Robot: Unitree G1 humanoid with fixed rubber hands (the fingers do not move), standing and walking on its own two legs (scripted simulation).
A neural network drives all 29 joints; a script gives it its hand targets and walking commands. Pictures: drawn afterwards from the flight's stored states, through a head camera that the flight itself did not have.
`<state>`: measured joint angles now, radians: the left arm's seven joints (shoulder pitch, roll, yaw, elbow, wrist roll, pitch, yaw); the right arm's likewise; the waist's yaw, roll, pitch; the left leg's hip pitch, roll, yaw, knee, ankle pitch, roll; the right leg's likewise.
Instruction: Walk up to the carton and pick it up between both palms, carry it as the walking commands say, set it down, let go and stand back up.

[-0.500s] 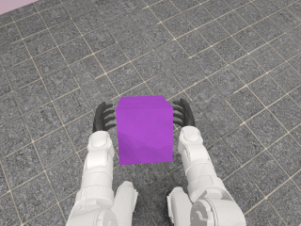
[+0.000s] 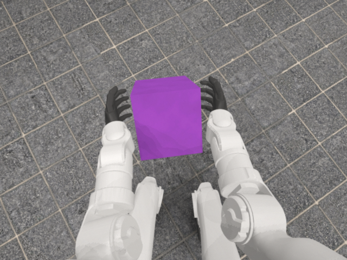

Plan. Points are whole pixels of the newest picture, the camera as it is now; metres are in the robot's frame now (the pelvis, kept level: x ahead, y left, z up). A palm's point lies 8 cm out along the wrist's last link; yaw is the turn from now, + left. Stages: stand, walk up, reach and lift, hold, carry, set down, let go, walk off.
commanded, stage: set down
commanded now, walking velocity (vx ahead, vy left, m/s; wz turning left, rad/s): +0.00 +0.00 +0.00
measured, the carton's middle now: (165, 112) +0.46 +0.06 -0.18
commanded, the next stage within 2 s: none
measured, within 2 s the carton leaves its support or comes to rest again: neither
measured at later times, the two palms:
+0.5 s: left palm (121, 120) +0.42 +0.17 -0.15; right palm (209, 110) +0.47 -0.06 -0.15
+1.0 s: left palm (126, 121) +0.44 +0.18 -0.23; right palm (203, 111) +0.49 -0.06 -0.23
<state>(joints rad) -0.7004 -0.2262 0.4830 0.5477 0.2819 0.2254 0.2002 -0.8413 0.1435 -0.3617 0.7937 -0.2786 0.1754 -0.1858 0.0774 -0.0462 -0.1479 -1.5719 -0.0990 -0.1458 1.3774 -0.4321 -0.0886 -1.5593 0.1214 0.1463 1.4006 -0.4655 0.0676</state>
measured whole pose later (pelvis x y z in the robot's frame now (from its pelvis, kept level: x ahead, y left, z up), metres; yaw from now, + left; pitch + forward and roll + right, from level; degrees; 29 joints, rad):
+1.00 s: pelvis -0.02 +0.00 -0.12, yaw +0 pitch +43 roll +1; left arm -1.04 -0.10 0.54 0.64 0.24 0.26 0.17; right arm -1.21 0.03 -0.34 0.91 -0.24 0.22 -0.23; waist 0.09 -0.06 -0.02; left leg -2.04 -0.14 -0.15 1.79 -0.50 -0.14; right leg -2.04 0.20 0.15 1.81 -0.53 0.11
